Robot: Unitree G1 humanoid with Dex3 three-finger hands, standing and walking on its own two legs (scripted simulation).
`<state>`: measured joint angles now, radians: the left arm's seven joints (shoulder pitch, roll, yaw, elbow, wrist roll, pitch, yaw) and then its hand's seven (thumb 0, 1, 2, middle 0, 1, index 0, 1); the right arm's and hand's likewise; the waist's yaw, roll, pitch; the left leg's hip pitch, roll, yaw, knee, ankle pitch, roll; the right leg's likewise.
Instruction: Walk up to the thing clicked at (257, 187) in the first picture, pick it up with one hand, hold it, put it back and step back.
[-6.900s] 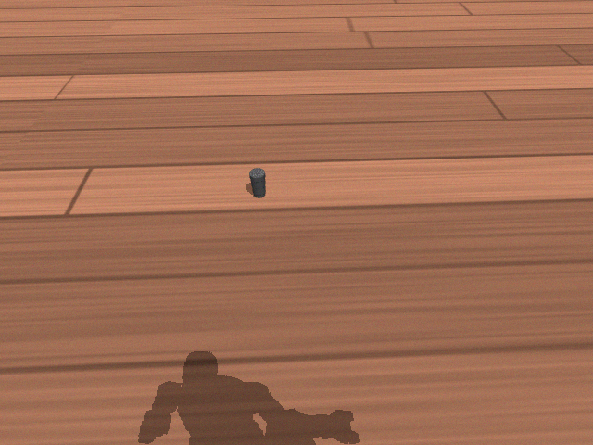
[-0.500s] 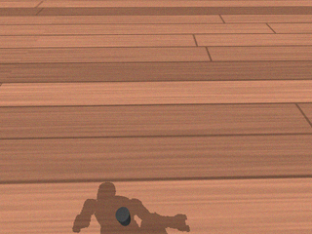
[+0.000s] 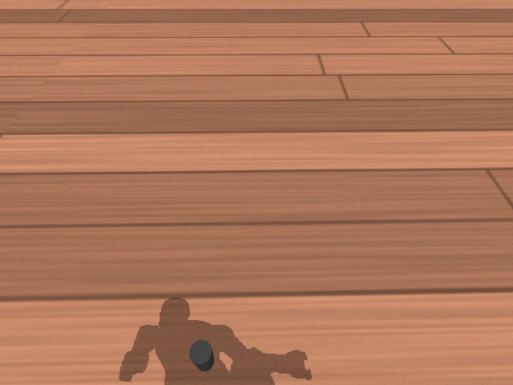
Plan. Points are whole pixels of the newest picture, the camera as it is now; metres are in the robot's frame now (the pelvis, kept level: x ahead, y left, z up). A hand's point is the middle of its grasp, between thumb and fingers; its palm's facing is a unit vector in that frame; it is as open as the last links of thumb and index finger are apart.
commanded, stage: stand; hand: left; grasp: from the side
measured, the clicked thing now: (203, 357) +0.34 +0.20 -0.71
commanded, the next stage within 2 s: go down in 0.60 s
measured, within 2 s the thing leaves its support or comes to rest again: neither
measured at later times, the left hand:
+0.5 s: hand out of the picture +0.08 +0.26 -0.16, palm faces -0.02 -0.94 -0.35, open 7.4 cm
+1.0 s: hand out of the picture +0.16 +0.26 -0.17, palm faces +0.03 -0.94 -0.34, open 11.7 cm
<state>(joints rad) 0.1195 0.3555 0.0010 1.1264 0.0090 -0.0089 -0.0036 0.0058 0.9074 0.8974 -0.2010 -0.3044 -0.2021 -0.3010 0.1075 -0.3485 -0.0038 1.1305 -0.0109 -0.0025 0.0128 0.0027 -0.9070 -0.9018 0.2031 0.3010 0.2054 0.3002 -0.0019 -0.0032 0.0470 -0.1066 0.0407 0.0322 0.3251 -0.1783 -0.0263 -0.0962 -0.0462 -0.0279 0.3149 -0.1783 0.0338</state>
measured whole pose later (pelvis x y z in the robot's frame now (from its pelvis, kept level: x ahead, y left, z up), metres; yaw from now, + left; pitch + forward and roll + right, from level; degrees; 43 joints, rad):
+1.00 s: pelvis -0.01 +0.00 -0.02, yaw +0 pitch +6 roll -1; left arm -0.05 0.36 0.20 1.02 0.08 0.02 -0.04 0.01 0.34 0.56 -0.05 -0.32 -0.06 -0.30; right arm 0.23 -0.24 -0.02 0.76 0.02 -0.04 -0.02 0.00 -0.97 -0.92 0.20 0.30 0.21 0.30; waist -0.04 -0.02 0.00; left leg -0.45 0.05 0.02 0.64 -0.30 -0.02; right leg -0.44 -0.04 -0.02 0.62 -0.29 0.03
